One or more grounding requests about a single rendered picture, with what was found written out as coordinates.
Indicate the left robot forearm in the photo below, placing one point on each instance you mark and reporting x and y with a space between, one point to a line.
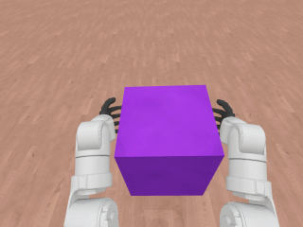
92 163

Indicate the right robot upper arm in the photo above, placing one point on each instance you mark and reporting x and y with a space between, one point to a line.
242 214

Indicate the carton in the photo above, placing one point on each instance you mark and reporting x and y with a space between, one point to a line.
167 141

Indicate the left robot upper arm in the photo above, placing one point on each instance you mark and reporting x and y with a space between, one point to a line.
92 212

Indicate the right robot hand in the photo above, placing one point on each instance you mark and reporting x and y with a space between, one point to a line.
227 112

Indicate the right robot forearm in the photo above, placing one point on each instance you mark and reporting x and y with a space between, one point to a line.
247 168

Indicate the left robot hand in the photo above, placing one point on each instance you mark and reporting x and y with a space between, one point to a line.
106 110

